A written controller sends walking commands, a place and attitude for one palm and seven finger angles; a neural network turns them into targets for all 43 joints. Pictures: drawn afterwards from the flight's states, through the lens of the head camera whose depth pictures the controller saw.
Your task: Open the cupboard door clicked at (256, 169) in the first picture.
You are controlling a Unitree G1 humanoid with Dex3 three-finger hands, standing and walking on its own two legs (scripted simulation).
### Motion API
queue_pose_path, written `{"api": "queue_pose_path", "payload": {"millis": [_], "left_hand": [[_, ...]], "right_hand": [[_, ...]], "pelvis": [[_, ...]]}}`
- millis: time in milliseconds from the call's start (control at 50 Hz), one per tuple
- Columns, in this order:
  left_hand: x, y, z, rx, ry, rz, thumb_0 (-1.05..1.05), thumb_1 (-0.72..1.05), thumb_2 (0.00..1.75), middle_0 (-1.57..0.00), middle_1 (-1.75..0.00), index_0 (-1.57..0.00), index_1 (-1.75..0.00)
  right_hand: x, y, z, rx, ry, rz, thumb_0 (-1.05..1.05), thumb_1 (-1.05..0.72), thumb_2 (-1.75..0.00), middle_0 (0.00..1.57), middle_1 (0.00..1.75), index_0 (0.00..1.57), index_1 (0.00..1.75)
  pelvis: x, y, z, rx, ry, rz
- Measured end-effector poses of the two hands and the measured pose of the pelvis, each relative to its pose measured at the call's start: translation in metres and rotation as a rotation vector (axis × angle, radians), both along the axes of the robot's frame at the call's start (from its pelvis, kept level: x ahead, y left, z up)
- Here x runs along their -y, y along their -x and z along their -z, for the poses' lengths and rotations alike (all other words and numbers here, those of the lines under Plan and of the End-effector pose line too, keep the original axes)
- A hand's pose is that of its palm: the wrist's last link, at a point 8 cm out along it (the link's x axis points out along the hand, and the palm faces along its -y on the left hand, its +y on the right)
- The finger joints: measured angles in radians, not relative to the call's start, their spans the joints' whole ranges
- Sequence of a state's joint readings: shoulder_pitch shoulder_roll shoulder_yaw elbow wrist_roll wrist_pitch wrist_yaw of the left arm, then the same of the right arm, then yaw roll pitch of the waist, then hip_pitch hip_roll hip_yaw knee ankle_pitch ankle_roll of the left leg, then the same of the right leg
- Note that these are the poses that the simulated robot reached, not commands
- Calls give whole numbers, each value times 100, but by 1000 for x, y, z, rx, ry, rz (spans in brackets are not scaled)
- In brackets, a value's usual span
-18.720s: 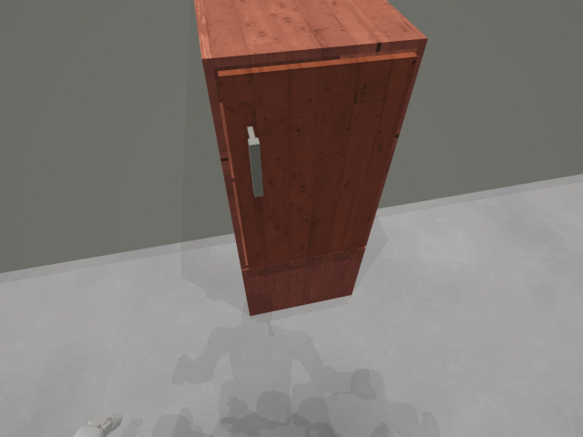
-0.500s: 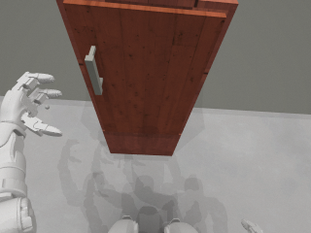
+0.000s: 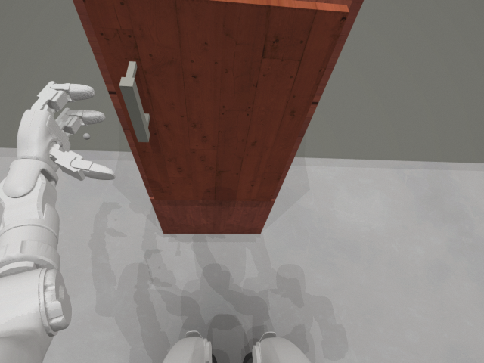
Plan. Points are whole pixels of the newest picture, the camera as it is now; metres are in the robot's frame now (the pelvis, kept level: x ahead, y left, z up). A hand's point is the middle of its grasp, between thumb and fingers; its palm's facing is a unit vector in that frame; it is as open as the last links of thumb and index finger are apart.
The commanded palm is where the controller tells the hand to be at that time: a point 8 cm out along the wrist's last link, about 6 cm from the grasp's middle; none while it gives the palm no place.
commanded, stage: move the hooked fingers beside the handle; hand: left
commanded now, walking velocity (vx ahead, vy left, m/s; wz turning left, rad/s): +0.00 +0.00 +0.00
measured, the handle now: (138, 104) +0.53 +0.17 +0.07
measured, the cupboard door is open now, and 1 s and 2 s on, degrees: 0 0 0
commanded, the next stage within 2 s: slide the fingers in behind the handle in 0.92 s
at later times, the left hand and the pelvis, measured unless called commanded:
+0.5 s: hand (95, 131) +0.47 +0.23 +0.07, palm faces +0.02 -1.00 -0.01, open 14.0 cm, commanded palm +0.45 +0.27 +0.06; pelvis +0.00 -0.01 +0.00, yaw -1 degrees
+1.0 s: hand (93, 130) +0.47 +0.23 +0.07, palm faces +0.01 -1.00 -0.01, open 14.0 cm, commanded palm +0.44 +0.27 +0.06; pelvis +0.01 -0.01 +0.00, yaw +0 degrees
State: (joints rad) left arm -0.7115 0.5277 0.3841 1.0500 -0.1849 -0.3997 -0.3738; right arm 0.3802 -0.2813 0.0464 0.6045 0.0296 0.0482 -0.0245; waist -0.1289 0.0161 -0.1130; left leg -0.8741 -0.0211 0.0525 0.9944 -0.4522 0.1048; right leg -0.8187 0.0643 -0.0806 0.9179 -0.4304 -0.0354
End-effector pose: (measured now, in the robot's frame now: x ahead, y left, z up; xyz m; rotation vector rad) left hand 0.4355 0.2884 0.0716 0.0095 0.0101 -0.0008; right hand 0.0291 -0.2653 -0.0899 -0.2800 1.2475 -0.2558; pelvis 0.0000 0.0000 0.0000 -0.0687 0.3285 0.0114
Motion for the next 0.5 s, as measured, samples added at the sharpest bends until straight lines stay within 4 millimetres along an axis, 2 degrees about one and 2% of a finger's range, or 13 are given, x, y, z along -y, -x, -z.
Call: {"api": "queue_pose_path", "payload": {"millis": [280,380,500], "left_hand": [[10,-18,6,-9,-3,-8,-1,-50,30,-30,-120,-30,-120],[13,-16,3,0,-11,0,-1,-50,30,-30,-120,-30,-120],[9,-13,4,-24,3,-20,-1,-50,30,-30,-120,-30,-120]], "right_hand": [[3,23,2,-73,9,33,0,-90,-90,20,30,20,30],[3,23,3,-83,-4,39,0,-90,-90,20,30,20,30],[4,15,1,-59,-9,38,0,-90,-90,20,30,20,30]], "pelvis": [[1,2,4,-23,3,6],[2,0,2,-20,2,8],[6,-2,1,-12,-2,10]]}}
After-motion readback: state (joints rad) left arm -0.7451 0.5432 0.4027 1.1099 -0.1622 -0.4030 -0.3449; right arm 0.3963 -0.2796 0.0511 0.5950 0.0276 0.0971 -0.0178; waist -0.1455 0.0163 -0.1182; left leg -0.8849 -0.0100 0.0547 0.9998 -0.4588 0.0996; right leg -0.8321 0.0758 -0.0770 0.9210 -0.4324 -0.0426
